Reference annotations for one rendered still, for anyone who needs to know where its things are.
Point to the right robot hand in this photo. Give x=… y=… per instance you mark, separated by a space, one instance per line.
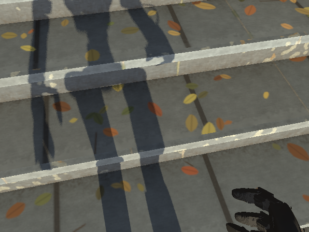
x=280 y=217

